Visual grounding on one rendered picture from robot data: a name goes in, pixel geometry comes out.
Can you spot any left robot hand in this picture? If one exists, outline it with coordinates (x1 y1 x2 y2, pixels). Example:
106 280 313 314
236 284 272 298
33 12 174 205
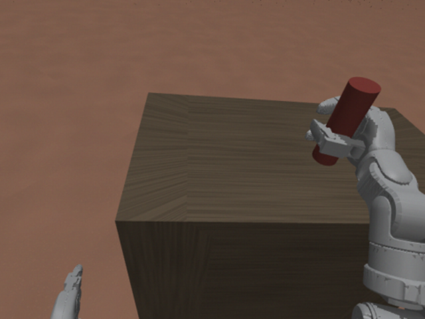
50 265 82 319

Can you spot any right robot arm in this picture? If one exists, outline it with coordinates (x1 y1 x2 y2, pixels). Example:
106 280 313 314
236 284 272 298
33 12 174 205
351 149 425 319

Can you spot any right robot hand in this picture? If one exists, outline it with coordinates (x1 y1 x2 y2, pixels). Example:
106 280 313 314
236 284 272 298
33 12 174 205
305 96 395 167

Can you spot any can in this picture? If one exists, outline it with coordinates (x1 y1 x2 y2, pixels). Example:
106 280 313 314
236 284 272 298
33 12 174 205
312 77 381 166

